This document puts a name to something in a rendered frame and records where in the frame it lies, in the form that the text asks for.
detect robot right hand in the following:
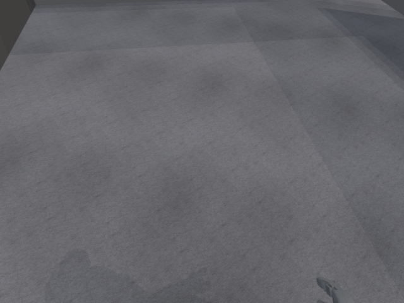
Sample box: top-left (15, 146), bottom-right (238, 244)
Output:
top-left (316, 277), bottom-right (356, 303)

